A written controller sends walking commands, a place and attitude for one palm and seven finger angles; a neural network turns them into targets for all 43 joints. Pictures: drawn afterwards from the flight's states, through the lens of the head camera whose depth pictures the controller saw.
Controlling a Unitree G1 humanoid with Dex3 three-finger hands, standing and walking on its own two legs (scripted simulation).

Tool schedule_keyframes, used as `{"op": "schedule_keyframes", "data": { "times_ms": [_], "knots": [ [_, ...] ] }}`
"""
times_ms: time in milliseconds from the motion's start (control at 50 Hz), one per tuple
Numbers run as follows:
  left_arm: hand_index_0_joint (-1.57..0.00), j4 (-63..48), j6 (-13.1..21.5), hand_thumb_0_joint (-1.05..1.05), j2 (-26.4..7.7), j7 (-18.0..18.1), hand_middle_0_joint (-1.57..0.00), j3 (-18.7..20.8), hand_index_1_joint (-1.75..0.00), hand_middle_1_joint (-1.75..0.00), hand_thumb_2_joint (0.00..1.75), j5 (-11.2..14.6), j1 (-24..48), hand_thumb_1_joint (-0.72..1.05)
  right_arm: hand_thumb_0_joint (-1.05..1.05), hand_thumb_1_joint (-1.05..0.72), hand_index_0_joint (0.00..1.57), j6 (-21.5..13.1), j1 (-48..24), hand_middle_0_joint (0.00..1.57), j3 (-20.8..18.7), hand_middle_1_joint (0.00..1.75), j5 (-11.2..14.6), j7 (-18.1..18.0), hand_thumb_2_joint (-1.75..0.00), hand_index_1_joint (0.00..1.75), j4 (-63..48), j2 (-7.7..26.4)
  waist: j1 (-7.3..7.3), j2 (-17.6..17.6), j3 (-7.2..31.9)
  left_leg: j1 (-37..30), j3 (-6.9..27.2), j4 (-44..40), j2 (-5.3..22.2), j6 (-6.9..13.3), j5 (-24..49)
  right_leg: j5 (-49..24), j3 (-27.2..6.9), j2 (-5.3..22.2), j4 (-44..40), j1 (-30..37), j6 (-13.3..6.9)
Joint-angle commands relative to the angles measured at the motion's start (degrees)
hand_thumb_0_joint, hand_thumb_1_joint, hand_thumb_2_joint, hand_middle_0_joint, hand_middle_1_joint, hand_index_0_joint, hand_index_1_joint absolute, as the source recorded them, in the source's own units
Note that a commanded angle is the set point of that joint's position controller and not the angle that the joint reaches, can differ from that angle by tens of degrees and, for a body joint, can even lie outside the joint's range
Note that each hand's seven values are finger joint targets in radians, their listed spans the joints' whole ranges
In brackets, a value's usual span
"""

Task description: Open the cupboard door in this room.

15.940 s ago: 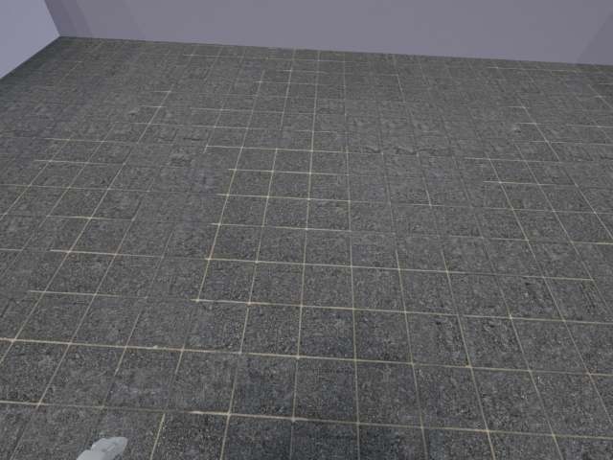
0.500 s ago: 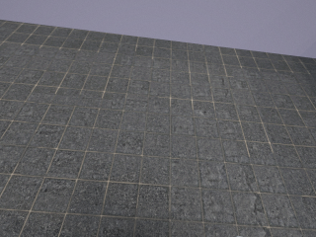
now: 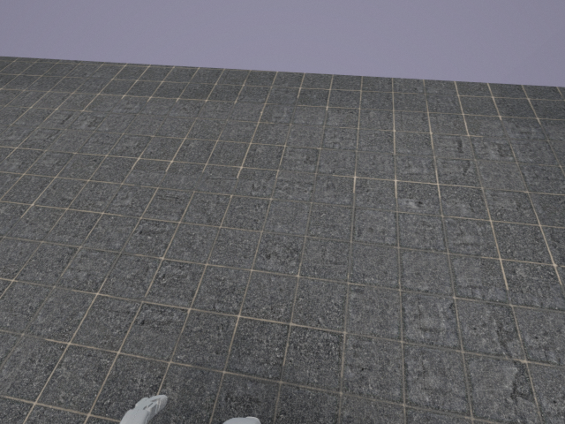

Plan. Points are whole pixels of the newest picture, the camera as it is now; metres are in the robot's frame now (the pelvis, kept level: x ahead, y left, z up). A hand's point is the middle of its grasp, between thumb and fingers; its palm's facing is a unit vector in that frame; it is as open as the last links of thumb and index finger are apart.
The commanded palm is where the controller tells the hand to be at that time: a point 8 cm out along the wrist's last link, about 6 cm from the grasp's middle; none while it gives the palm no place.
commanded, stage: turn or walk to find it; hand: left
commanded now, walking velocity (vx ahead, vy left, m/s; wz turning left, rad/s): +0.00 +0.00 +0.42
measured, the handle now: out of the picture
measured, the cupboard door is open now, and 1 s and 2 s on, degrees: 0 0 0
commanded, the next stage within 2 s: none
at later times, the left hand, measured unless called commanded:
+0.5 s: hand out of the picture -0.08 +0.24 -0.19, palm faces +0.30 -0.93 -0.23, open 7.4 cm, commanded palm none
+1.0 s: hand out of the picture -0.02 +0.22 -0.14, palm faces +0.42 -0.87 -0.28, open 7.4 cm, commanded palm none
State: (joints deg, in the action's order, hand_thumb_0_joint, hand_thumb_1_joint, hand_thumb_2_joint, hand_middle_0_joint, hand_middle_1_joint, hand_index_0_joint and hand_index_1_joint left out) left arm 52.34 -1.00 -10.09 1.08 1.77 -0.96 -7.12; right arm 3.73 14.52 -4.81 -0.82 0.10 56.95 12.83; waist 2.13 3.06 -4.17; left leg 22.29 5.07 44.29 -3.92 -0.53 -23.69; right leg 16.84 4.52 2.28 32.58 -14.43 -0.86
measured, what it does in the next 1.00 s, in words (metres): steps on the spot, turning left: left foot, then right foot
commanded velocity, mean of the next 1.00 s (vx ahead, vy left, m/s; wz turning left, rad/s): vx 0.00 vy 0.00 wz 0.42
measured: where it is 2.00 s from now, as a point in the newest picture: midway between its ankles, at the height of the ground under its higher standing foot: outside the picture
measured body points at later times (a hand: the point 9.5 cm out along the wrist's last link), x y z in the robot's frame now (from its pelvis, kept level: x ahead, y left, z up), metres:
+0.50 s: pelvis -0.04 +0.03 +0.00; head -0.02 +0.07 +0.44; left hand -0.09 +0.29 -0.17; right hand +0.12 -0.19 -0.13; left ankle -0.08 +0.13 -0.73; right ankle -0.01 -0.10 -0.70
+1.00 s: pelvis -0.05 -0.01 +0.00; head -0.01 -0.03 +0.45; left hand -0.04 +0.26 -0.12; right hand +0.08 -0.22 -0.17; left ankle -0.09 +0.12 -0.70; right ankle -0.01 -0.10 -0.73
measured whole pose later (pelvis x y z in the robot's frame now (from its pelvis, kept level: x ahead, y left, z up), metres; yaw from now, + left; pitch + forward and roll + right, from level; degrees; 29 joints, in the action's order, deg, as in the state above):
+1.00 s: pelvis -0.05 -0.01 +0.00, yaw +26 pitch -1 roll +1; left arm 52.4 -0.5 -9.9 1.0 1.6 -0.9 -6.5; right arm 3.6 14.3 -4.8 -0.8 -0.1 57.1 13.1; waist 2.2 3.4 -4.2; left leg 22.4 5.5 46.4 -4.0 -0.9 -25.5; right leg 17.8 4.8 2.1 32.6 -14.0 -1.5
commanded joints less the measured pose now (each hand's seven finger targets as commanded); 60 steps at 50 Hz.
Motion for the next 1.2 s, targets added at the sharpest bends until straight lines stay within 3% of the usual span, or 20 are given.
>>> {"op": "schedule_keyframes", "data": {
  "times_ms": [0, 60, 280, 360, 380, 400, 420, 440, 480, 540, 740, 860, 880, 900, 920, 940, 960, 980, 1040, 1180],
  "knots": [
    [-0.2, -4.5, 0.8, 0.0, -11.5, 1.1, -0.2, 3.2, -0.3, -0.3, 0.9, 0.1, 1.1, 0.9, 0.0, -0.9, 0.2, 0.0, -0.4, 0.2, -1.9, 0.3, -0.7, 0.4, -0.9, 0.3, -3.8, 5.6, -0.76, -11.0, -0.8, 8.3, 0.2, 26.0, 3.7, -1.1, -0.7, 4.6, -13.8, 18.3, -20.3, -3.8, -5.7],
    [-0.2, -4.4, 1.5, 0.0, -9.5, 1.0, -0.2, 2.6, -0.3, -0.3, 0.9, 0.0, 0.5, 0.9, 0.0, -0.9, 0.2, 0.0, 2.9, 0.2, -1.5, 0.3, -0.7, 0.9, -0.9, 0.3, -2.3, 4.2, 0.11, -11.4, 0.9, 8.4, -1.8, 27.4, 4.3, -2.5, 4.9, -3.3, -5.6, 14.4, -18.0, -0.3, -3.6],
    [-0.2, 0.3, 1.2, 0.0, -13.6, 0.7, -0.2, 4.0, -0.3, -0.3, 0.9, -1.0, -10.2, 0.9, 0.0, -0.9, 0.2, -1.4, -6.1, 0.2, 0.4, 0.3, 0.4, 0.4, -0.9, 0.3, -4.6, 3.0, -5.62, -15.0, 4.8, 1.6, -7.9, 0.9, 5.5, -2.9, -5.0, -23.2, -4.0, 19.0, -11.1, 9.9, -7.9],
    [-0.2, 0.7, 0.7, 0.0, -13.6, 0.6, -0.2, 4.1, -0.3, -0.3, 0.9, -0.3, -7.5, 0.9, 0.0, -0.9, 0.2, -2.5, -0.4, 0.2, 0.5, 0.3, 0.5, 0.3, -0.9, 0.3, -3.3, 3.9, -1.67, -12.3, 8.2, -11.1, -9.6, -18.0, 4.8, -1.8, 8.6, -22.3, 1.2, 17.2, -2.6, 5.8, -3.0],
    [-0.2, 0.3, 0.2, 0.0, -11.9, 0.5, -0.2, 3.8, -0.3, -0.3, 0.9, 0.3, -7.9, 0.9, 0.0, -0.9, 0.2, -3.1, 1.1, 0.2, -0.1, 0.3, 0.4, 0.3, -0.9, 0.3, -2.8, 6.6, -0.61, -4.6, 9.5, -19.3, -5.4, -23.6, 8.2, -0.6, 15.5, -15.1, 4.0, 14.3, 4.4, -1.3, 0.1],
    [-0.2, -1.6, -0.2, 0.0, -8.0, 0.1, -0.2, 2.9, -0.3, -0.3, 0.9, 0.6, -7.5, 0.9, 0.0, -0.9, 0.2, -3.5, 2.4, 0.2, -1.4, 0.3, -0.1, 0.0, -0.9, 0.3, -3.3, 12.3, 0.53, 12.7, 8.5, -25.0, 13.2, -26.5, 22.6, 4.9, 30.9, 9.5, 6.7, 6.5, 15.8, -16.5, 4.6],
    [-0.2, -2.7, -0.9, 0.0, -7.3, 0.4, -0.2, 2.0, -0.3, -0.3, 0.9, 0.1, -3.4, 0.9, 0.0, -0.9, 0.2, -2.8, 4.1, 0.2, -1.9, 0.3, -0.2, -0.4, -0.9, 0.3, -2.6, 15.2, 1.99, 12.9, 6.5, -19.6, 15.7, -26.8, 27.6, 9.9, 39.0, 19.7, 2.0, 4.7, 23.1, -17.3, 4.8],
    [-0.2, -2.5, -1.4, 0.0, -8.2, 0.3, -0.2, 2.3, -0.3, -0.3, 0.9, 0.0, -1.9, 0.9, 0.0, -0.9, 0.2, -2.7, 2.6, 0.2, -1.4, 0.3, -0.4, -0.6, -0.9, 0.3, -2.5, 13.7, 1.38, 8.6, 4.9, -15.1, 12.2, -27.2, 26.5, 10.9, 33.3, 17.3, -0.9, 5.6, 26.4, -15.4, 4.3],
    [-0.2, -0.8, -1.7, 0.0, -8.6, 0.0, -0.2, 2.9, -0.3, -0.3, 0.9, 0.0, -2.1, 0.9, 0.0, -0.9, 0.2, -2.8, -3.8, 0.2, -0.4, 0.3, -0.6, -1.4, -0.9, 0.3, -3.7, 10.7, -0.87, 10.6, 0.6, -11.7, 9.5, -27.4, 20.9, 9.7, 29.2, 11.1, -2.7, 5.2, 30.1, -16.9, 4.7],
    [-0.2, 0.9, -1.1, 0.0, -8.7, -0.6, -0.2, 2.8, -0.3, -0.3, 0.9, 0.0, -4.9, 0.9, 0.0, -0.9, 0.2, -3.4, -5.3, 0.2, 0.2, 0.3, -0.2, -1.5, -0.9, 0.3, -4.5, 9.8, -2.31, 5.7, 2.0, -14.5, 5.5, -26.0, 17.0, 8.5, 34.0, 6.1, -2.3, 3.9, 31.1, -16.4, 5.3],
    [-0.2, -2.4, -0.7, 0.0, -7.5, 0.1, -0.2, 2.1, -0.3, -0.3, 0.9, 0.4, 1.3, 0.9, 0.0, -0.9, 0.2, -3.2, 0.4, 0.2, -0.9, 0.3, -0.6, -1.3, -0.9, 0.3, -3.8, 9.9, 0.45, 5.4, 5.3, -19.0, 13.3, -23.5, 17.6, 11.1, 39.5, 9.7, -3.8, 1.8, 20.1, -14.5, 6.0],
    [-0.2, -1.5, 0.5, 0.0, -7.4, 0.4, -0.2, 2.2, -0.3, -0.3, 0.9, 1.0, -4.6, 0.9, 0.0, -0.9, 0.2, -2.7, -2.1, 0.2, -1.3, 0.3, -0.4, -1.0, -0.9, 0.3, -4.9, 9.4, -2.89, 3.8, 8.6, -9.4, 14.7, -18.2, 13.1, 7.8, 35.3, -2.0, -2.0, -0.7, -5.1, 3.8, 4.6],
    [-0.2, -1.0, 1.0, 0.0, -8.9, 0.5, -0.2, 2.6, -0.3, -0.3, 0.9, 0.7, -6.5, 0.9, 0.0, -0.9, 0.2, -2.8, -2.3, 0.2, -1.2, 0.3, 0.0, -0.8, -0.9, 0.3, -5.0, 8.3, -3.79, 0.5, 9.4, -4.7, 12.7, -15.7, 10.4, 5.0, 27.9, -7.7, -3.5, 1.8, -11.6, 10.8, 4.1],
    [-0.2, -0.7, 1.5, 0.0, -13.1, 1.0, -0.2, 3.4, -0.3, -0.3, 0.9, 0.0, -8.0, 0.9, 0.0, -0.9, 0.2, -2.9, -1.4, 0.2, -0.7, 0.3, 0.5, -0.4, -0.9, 0.3, -5.5, 5.0, -4.42, -10.4, 10.6, 5.6, 6.3, -7.6, 5.0, 1.5, 12.5, -10.3, -13.4, 12.9, -14.3, 19.8, 0.9],
    [-0.2, -1.1, 1.6, 0.0, -16.4, 1.1, -0.2, 4.0, -0.3, -0.3, 0.9, -0.4, -8.9, 0.9, 0.0, -0.9, 0.2, -2.8, -3.1, 0.2, -0.6, 0.3, 0.3, -0.5, -0.9, 0.3, -7.2, 4.0, -5.51, -19.7, 8.1, 11.5, -1.1, 4.7, -0.8, -1.2, -9.4, -18.6, -24.1, 24.7, -15.3, 16.8, -6.1],
    [-0.2, -1.8, 1.1, 0.0, -15.7, 1.2, -0.2, 3.7, -0.3, -0.3, 0.9, -0.1, -8.0, 0.9, 0.0, -0.9, 0.2, -2.0, -3.8, 0.2, -1.4, 0.3, -0.1, -0.5, -0.9, 0.3, -7.1, 6.2, -5.12, -12.8, 6.2, 9.0, 0.6, 14.2, 1.4, -0.9, -9.9, -20.0, -21.0, 26.3, -15.4, 8.9, -9.2],
    [-0.2, -2.5, 1.5, 0.0, -13.1, 1.5, -0.2, 3.9, -0.3, -0.3, 0.9, 0.1, -4.2, 0.9, 0.0, -0.9, 0.2, -1.0, -2.3, 0.2, -1.5, 0.3, -0.5, -0.4, -0.9, 0.3, -5.5, 6.1, -3.24, -15.4, 4.2, 8.9, 2.5, 19.5, 3.1, -0.9, -7.4, -13.5, -18.7, 23.1, -17.1, 4.5, -8.8],
    [-0.2, -3.3, 1.3, 0.0, -11.9, 1.3, -0.2, 3.4, -0.3, -0.3, 0.9, 0.2, -1.5, 0.9, 0.0, -0.9, 0.2, -0.5, -1.4, 0.2, -1.7, 0.3, -0.5, -0.1, -0.9, 0.3, -4.1, 5.8, -1.94, -11.9, 1.6, 9.0, 1.5, 23.8, 3.3, -1.3, -3.8, -8.8, -15.4, 19.7, -17.5, 2.0, -7.3],
    [-0.2, -3.7, 1.7, 0.0, -9.2, 1.0, -0.2, 2.5, -0.3, -0.3, 0.9, 0.2, 0.1, 0.9, 0.0, -0.9, 0.2, -0.2, 1.4, 0.2, -1.4, 0.3, -0.5, 0.7, -0.9, 0.3, -2.3, 4.6, -0.35, -10.7, 0.7, 9.2, -1.2, 26.8, 4.6, -2.4, 3.2, -11.2, -6.2, 15.0, -16.1, 2.1, -4.6],
    [-0.2, -1.5, 1.7, 0.0, -11.1, 1.0, -0.2, 3.2, -0.3, -0.3, 0.9, -0.5, -7.0, 0.9, 0.0, -0.9, 0.2, -0.3, -3.9, 0.2, -0.6, 0.3, -0.3, 0.6, -0.9, 0.3, -3.4, 4.0, -3.56, -12.3, 0.7, 7.6, -4.3, 16.2, 6.3, -4.0, 0.0, -16.4, -4.3, 17.3, -14.9, 6.3, -6.5]
  ]
}}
